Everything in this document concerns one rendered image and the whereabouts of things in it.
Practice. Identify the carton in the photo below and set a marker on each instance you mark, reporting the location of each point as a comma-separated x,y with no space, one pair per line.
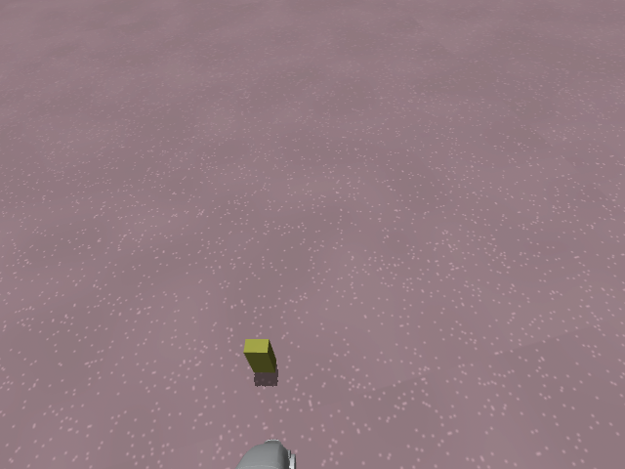
260,355

